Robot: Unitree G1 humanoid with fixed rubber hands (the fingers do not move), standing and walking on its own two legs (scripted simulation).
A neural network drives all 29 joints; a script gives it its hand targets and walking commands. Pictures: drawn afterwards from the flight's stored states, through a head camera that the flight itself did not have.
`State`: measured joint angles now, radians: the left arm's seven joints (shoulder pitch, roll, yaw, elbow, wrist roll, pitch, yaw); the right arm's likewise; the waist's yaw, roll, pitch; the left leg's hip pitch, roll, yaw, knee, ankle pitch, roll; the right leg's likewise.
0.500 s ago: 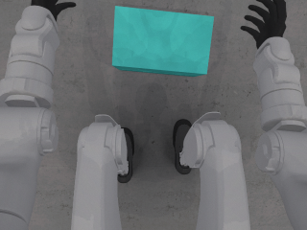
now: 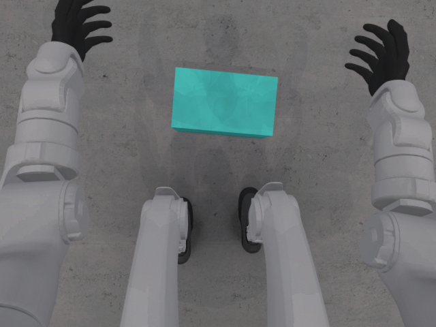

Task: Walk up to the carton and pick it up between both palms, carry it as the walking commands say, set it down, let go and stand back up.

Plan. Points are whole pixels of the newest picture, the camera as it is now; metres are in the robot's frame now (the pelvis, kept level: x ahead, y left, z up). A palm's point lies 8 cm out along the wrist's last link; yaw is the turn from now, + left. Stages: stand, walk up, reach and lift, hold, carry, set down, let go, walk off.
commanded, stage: set down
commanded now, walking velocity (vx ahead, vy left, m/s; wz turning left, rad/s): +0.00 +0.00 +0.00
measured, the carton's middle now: (223, 106) +0.49 -0.03 -0.45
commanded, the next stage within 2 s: let go in 0.60 s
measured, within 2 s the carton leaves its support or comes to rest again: neither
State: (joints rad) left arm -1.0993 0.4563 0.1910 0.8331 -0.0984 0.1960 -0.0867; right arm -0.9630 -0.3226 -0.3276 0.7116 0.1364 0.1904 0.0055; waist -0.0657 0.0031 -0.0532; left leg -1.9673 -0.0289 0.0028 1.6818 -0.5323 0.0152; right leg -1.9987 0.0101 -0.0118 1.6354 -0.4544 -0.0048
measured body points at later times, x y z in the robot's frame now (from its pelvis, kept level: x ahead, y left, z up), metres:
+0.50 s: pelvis +0.03 +0.00 +0.13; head +0.31 +0.00 +0.49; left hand +0.54 +0.21 +0.04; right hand +0.48 -0.26 +0.04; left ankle +0.08 +0.11 -0.48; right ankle +0.10 -0.11 -0.48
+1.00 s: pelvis +0.07 -0.01 +0.21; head +0.27 +0.00 +0.61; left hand +0.41 +0.22 +0.10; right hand +0.38 -0.26 +0.11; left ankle +0.08 +0.11 -0.48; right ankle +0.10 -0.11 -0.48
